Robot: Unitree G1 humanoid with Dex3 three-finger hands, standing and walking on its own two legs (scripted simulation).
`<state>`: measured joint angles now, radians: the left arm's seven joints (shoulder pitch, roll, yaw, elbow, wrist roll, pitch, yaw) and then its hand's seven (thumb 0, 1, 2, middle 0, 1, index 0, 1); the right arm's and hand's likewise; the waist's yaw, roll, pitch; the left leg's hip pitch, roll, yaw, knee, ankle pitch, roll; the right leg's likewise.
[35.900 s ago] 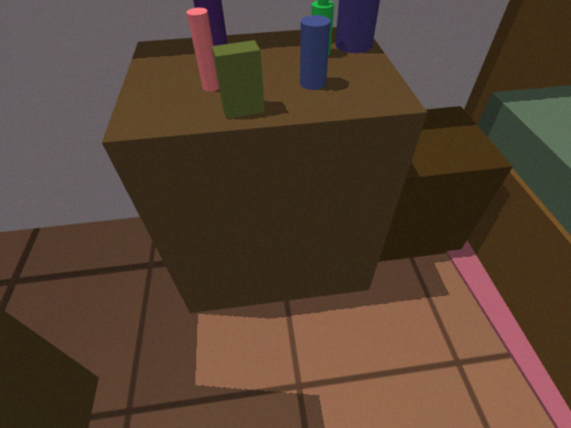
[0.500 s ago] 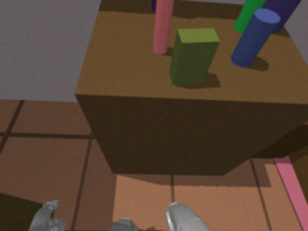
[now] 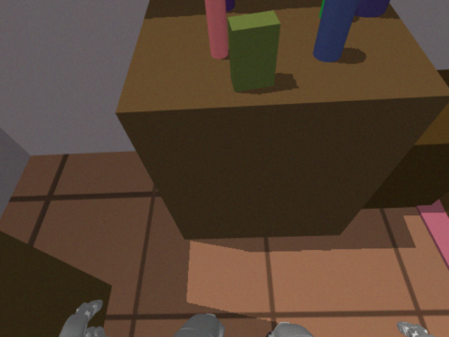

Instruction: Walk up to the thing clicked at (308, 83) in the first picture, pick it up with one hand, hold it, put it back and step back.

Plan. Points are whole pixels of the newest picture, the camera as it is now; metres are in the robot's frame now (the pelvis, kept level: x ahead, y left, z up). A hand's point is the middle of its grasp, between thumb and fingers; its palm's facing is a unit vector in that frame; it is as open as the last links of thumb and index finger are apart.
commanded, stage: step back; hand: right
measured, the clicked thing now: (335, 24) +0.72 -0.21 +0.12
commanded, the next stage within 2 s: none
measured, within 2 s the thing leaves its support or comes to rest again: neither
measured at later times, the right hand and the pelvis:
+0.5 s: hand out of the picture -0.04 -0.31 -0.15, palm faces -0.01 +0.91 -0.41, open 7.4 cm; pelvis -0.16 -0.03 -0.01, yaw -2 degrees
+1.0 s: hand out of the picture -0.22 -0.29 -0.14, palm faces -0.11 +0.91 -0.40, open 7.4 cm; pelvis -0.33 -0.03 +0.00, yaw +3 degrees
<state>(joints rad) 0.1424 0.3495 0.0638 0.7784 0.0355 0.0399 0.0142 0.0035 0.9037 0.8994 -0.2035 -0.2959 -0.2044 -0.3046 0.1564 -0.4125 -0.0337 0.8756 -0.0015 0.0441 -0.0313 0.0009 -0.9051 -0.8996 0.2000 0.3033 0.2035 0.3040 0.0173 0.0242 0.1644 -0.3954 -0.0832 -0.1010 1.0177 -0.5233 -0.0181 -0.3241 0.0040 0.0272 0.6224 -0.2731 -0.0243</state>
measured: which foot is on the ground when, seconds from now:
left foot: up 0.00-0.08, down 0.10-0.48, up 0.50-0.78, down 0.80-1.00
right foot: down 0.00-0.12, up 0.14-0.44, down 0.46-0.82, up 0.84-1.00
